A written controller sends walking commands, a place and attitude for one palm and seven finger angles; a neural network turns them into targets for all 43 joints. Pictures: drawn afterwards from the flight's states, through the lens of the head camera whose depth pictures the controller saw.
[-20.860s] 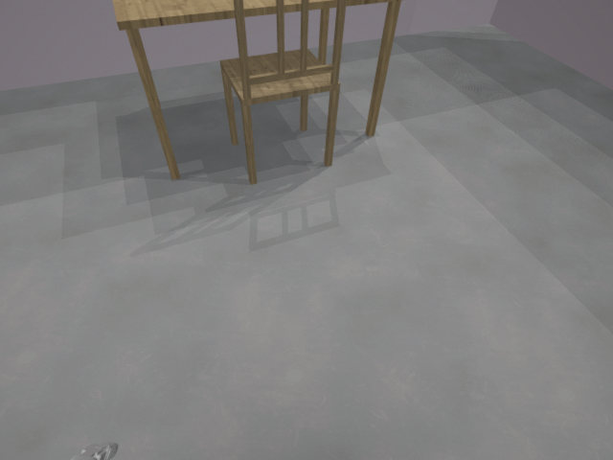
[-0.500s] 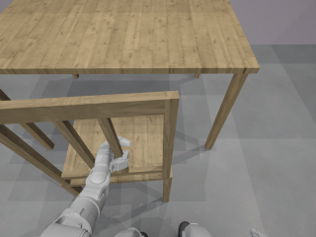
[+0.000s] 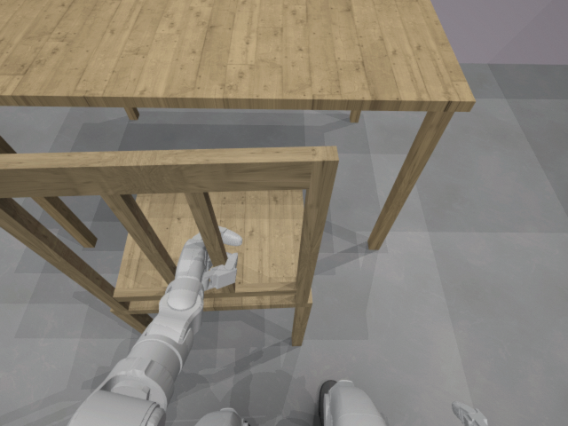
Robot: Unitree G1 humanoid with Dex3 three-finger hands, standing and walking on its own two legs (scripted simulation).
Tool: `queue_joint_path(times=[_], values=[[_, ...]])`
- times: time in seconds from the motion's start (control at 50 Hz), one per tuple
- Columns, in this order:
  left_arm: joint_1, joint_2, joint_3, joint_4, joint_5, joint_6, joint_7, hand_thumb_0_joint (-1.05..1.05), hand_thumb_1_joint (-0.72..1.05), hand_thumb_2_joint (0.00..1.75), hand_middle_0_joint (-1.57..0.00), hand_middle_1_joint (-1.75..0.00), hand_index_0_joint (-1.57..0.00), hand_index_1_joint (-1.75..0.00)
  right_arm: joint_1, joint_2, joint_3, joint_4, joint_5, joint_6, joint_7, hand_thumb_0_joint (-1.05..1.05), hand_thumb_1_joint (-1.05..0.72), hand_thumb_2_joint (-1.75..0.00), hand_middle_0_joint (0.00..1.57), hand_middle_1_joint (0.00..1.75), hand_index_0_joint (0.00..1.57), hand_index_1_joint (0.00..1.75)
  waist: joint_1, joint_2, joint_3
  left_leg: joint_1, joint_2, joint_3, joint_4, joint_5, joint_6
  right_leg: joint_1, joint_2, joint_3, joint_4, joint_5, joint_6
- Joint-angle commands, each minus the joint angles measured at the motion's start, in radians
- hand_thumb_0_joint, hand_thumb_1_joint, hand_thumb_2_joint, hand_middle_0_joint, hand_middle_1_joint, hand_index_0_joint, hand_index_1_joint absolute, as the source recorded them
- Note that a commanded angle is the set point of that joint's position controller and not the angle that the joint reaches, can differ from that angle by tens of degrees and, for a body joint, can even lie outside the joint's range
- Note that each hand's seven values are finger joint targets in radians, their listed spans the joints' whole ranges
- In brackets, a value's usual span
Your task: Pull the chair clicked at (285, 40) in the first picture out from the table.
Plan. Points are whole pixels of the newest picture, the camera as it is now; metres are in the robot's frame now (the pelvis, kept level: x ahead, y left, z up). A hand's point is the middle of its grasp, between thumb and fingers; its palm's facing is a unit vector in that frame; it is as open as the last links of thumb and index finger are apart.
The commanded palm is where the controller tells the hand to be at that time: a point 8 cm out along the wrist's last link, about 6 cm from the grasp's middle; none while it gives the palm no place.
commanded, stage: step backward, pulling the chair out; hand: left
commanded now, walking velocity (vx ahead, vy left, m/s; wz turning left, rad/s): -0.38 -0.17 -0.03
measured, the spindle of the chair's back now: (156, 252) +0.37 +0.20 -0.04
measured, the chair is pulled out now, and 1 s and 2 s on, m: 0.20 0.35 0.60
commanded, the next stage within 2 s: stop walking, hand still on the chair in 1.58 s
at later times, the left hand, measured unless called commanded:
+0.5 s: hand (218, 305) +0.29 +0.10 -0.06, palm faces -0.10 -0.98 -0.15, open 5.3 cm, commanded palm +0.29 +0.16 -0.06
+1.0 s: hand (211, 371) +0.20 +0.10 -0.06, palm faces -0.11 -0.98 -0.15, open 5.3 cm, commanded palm +0.19 +0.16 -0.06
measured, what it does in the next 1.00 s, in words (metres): walks backwards: right foot, then left foot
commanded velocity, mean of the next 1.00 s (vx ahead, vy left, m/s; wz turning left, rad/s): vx -0.38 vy -0.05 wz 0.05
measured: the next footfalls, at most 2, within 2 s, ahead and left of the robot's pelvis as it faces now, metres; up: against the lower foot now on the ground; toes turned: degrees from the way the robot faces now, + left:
right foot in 0.56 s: -0.01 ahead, -0.14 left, +0.00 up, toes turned -5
left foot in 0.86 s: -0.05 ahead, +0.13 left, +0.00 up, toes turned -4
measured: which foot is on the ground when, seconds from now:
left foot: down 0.00-0.68, up 0.70-0.84, down 0.86-1.00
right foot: down 0.00-0.40, up 0.42-0.54, down 0.56-0.90, up 0.92-1.00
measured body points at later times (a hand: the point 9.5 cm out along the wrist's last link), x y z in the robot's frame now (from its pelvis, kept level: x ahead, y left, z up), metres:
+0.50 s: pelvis -0.05 +0.01 +0.01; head +0.02 +0.01 +0.45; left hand +0.29 +0.15 -0.05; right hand +0.03 -0.27 -0.11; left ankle +0.01 +0.12 -0.72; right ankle +0.01 -0.13 -0.71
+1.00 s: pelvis -0.15 +0.01 +0.01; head -0.07 +0.02 +0.45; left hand +0.20 +0.16 -0.05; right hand -0.07 -0.26 -0.11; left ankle -0.09 +0.13 -0.72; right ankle -0.11 -0.13 -0.70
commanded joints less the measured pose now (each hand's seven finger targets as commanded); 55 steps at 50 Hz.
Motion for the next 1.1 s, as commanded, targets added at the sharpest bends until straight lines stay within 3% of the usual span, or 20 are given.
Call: queue_joint_path(times=[0.0,0.06,0.1,0.16,0.2,0.24,0.32,0.38,0.42,0.48,0.58,0.62,0.68,0.72,0.82,0.86,0.9,0.92,0.98,1.08], values=[[-0.318,0.078,-0.01,-0.234,0.027,-0.076,-0.006,0.0,0.9,0.9,-0.5,-1.45,-0.5,-1.45,0.003,-0.102,-0.046,-0.105,-0.016,-0.027,0.001,0.0,-0.9,-0.9,0.2,0.3,0.2,0.3,0.04,0.122,-0.395,0.115,0.285,-0.189,-0.13,0.584,0.076,0.275,0.018,0.027,0.084,0.091,-0.028],[-0.35,0.093,-0.013,-0.209,0.053,-0.1,-0.01,0.0,0.9,0.9,-0.5,-1.45,-0.5,-1.45,0.047,-0.107,-0.053,-0.069,-0.025,-0.032,0.012,0.0,-0.9,-0.9,0.2,0.3,0.2,0.3,0.009,0.147,-0.438,0.231,0.259,-0.136,-0.071,0.764,0.029,0.289,-0.002,0.039,-0.001,0.358,-0.036],[-0.315,0.143,0.032,-0.18,0.051,-0.108,-0.008,0.0,0.9,0.9,-0.5,-1.45,-0.5,-1.45,0.045,-0.106,-0.063,-0.067,-0.02,-0.021,0.01,0.0,-0.9,-0.9,0.2,0.3,0.2,0.3,0.01,0.125,-0.488,0.214,0.24,-0.107,-0.06,0.697,0.001,0.348,-0.022,0.055,-0.012,0.448,-0.043],[-0.258,0.18,0.057,-0.161,0.04,-0.108,-0.007,0.0,0.9,0.9,-0.5,-1.45,-0.5,-1.45,0.029,-0.093,-0.059,-0.077,-0.011,-0.009,0.003,0.0,-0.9,-0.9,0.2,0.3,0.2,0.3,0.013,0.033,-0.508,0.103,0.164,-0.057,-0.011,0.363,-0.034,0.422,-0.114,0.139,-0.055,0.598,-0.079],[-0.211,0.209,0.078,-0.154,0.033,-0.105,-0.003,0.0,0.9,0.9,-0.5,-1.45,-0.5,-1.45,0.007,-0.083,-0.055,-0.092,-0.006,-0.005,-0.003,0.0,-0.9,-0.9,0.2,0.3,0.2,0.3,0.026,-0.077,-0.513,0.052,0.069,-0.034,0.093,-0.077,-0.05,0.41,-0.21,0.233,-0.174,0.518,-0.12],[-0.169,0.219,0.09,-0.14,0.031,-0.08,0.001,0.0,0.9,0.9,-0.5,-1.45,-0.5,-1.45,-0.005,-0.087,-0.045,-0.097,-0.001,-0.006,-0.005,0.0,-0.9,-0.9,0.2,0.3,0.2,0.3,0.043,-0.118,-0.488,0.001,0.035,-0.072,0.153,-0.23,-0.045,0.391,-0.257,0.255,-0.232,0.399,-0.153],[-0.143,0.188,0.072,-0.196,0.026,-0.053,0.001,0.0,0.9,0.9,-0.5,-1.45,-0.5,-1.45,-0.014,-0.097,-0.023,-0.104,-0.002,-0.002,-0.01,0.0,-0.9,-0.9,0.2,0.3,0.2,0.3,0.021,-0.114,-0.456,0.086,0.06,-0.07,-0.1,-0.074,-0.023,0.356,-0.162,0.113,-0.21,0.234,-0.083],[-0.178,0.122,0.013,-0.279,0.018,-0.067,-0.008,0.0,0.9,0.9,-0.5,-1.45,-0.5,-1.45,-0.072,-0.112,-0.033,-0.16,-0.014,0.008,-0.008,0.0,-0.9,-0.9,0.2,0.3,0.2,0.3,0.049,0.254,-0.363,-0.054,0.298,-0.254,-0.355,0.049,0.09,0.33,0.052,0.003,0.099,-0.155,-0.015],[-0.27,0.122,0.015,-0.309,0.013,-0.072,-0.01,0.0,0.9,0.9,-0.5,-1.45,-0.5,-1.45,-0.065,-0.092,-0.033,-0.154,-0.019,0.001,-0.008,0.0,-0.9,-0.9,0.2,0.3,0.2,0.3,0.046,0.236,-0.345,-0.033,0.357,-0.302,-0.324,0.176,0.139,0.278,0.065,0.02,0.197,-0.214,-0.024],[-0.307,0.112,0.008,-0.226,0.035,-0.087,-0.01,0.0,0.9,0.9,-0.5,-1.45,-0.5,-1.45,0.022,-0.101,-0.05,-0.081,-0.026,-0.03,0.008,0.0,-0.9,-0.9,0.2,0.3,0.2,0.3,0.021,0.174,-0.404,0.269,0.324,-0.233,-0.128,0.691,0.111,0.218,0.056,0.029,-0.004,-0.085,-0.025],[-0.324,0.174,0.041,-0.147,0.054,-0.123,-0.012,0.0,0.9,0.9,-0.5,-1.45,-0.5,-1.45,0.044,-0.12,-0.059,-0.034,-0.026,-0.045,0.015,0.0,-0.9,-0.9,0.2,0.3,0.2,0.3,0.014,0.217,-0.45,0.279,0.261,-0.148,-0.082,0.68,0.053,0.294,0.039,0.04,-0.112,0.192,-0.03],[-0.265,0.236,0.089,-0.1,0.039,-0.124,-0.011,0.0,0.9,0.9,-0.5,-1.45,-0.5,-1.45,0.025,-0.116,-0.067,-0.045,-0.011,-0.039,0.003,0.0,-0.9,-0.9,0.2,0.3,0.2,0.3,0.017,0.082,-0.483,0.169,0.209,-0.103,-0.051,0.466,0.01,0.382,-0.023,0.103,-0.121,0.368,-0.044],[-0.225,0.278,0.11,-0.102,0.029,-0.127,-0.006,0.0,0.9,0.9,-0.5,-1.45,-0.5,-1.45,-0.035,-0.087,-0.055,-0.069,-0.002,-0.04,-0.004,0.0,-0.9,-0.9,0.2,0.3,0.2,0.3,0.037,-0.08,-0.42,0.051,0.05,-0.051,0.158,-0.132,-0.039,0.278,-0.229,0.289,-0.292,0.17,-0.129],[-0.187,0.276,0.124,-0.105,0.036,-0.109,0.001,0.0,0.9,0.9,-0.5,-1.45,-0.5,-1.45,-0.067,-0.095,-0.044,-0.069,-0.012,-0.044,-0.006,0.0,-0.9,-0.9,0.2,0.3,0.2,0.3,0.06,-0.059,-0.412,-0.015,0.02,-0.115,0.264,-0.2,-0.04,0.301,-0.266,0.283,-0.294,0.174,-0.178],[-0.166,0.199,0.076,-0.131,0.02,-0.068,-0.001,0.0,0.9,0.9,-0.5,-1.45,-0.5,-1.45,-0.025,-0.107,-0.021,-0.061,-0.006,-0.048,-0.017,0.0,-0.9,-0.9,0.2,0.3,0.2,0.3,0.027,-0.118,-0.376,0.104,0.074,-0.101,-0.175,0.038,-0.02,0.347,-0.127,0.091,-0.169,0.23,-0.078],[-0.201,0.157,0.04,-0.191,0.017,-0.079,-0.011,0.0,0.9,0.9,-0.5,-1.45,-0.5,-1.45,-0.026,-0.138,-0.042,-0.093,-0.013,-0.038,-0.015,0.0,-0.9,-0.9,0.2,0.3,0.2,0.3,0.042,0.102,-0.358,0.094,0.249,-0.262,-0.259,0.372,0.071,0.301,0.042,0.024,-0.019,0.076,0.0],[-0.284,0.11,-0.001,-0.263,0.025,-0.085,-0.023,0.0,0.9,0.9,-0.5,-1.45,-0.5,-1.45,-0.057,-0.097,-0.032,-0.117,-0.035,-0.029,0.005,0.0,-0.9,-0.9,0.2,0.3,0.2,0.3,0.039,0.318,-0.368,0.055,0.34,-0.358,-0.315,0.333,0.128,0.255,0.062,0.036,0.178,-0.247,-0.022],[-0.284,0.126,0.016,-0.27,0.023,-0.085,-0.018,0.0,0.9,0.9,-0.5,-1.45,-0.5,-1.45,-0.042,-0.095,-0.04,-0.106,-0.038,-0.029,0.007,0.0,-0.9,-0.9,0.2,0.3,0.2,0.3,0.039,0.34,-0.375,0.109,0.355,-0.367,-0.284,0.434,0.153,0.216,0.068,0.046,0.212,-0.281,-0.025],[-0.276,0.107,0.01,-0.207,0.033,-0.086,-0.02,0.0,0.9,0.9,-0.5,-1.45,-0.5,-1.45,0.035,-0.11,-0.06,-0.064,-0.033,-0.049,0.03,0.0,-0.9,-0.9,0.2,0.3,0.2,0.3,0.019,0.22,-0.407,0.376,0.334,-0.313,-0.13,0.873,0.139,0.159,0.081,0.044,0.026,-0.221,-0.025],[-0.262,0.157,0.043,-0.16,0.05,-0.108,-0.031,0.0,0.9,0.9,-0.5,-1.45,-0.5,-1.45,0.031,-0.111,-0.058,-0.043,-0.035,-0.057,0.041,0.0,-0.9,-0.9,0.2,0.3,0.2,0.3,0.023,0.293,-0.412,0.356,0.293,-0.258,-0.087,0.798,0.099,0.261,0.078,0.043,-0.175,-0.063,-0.028]])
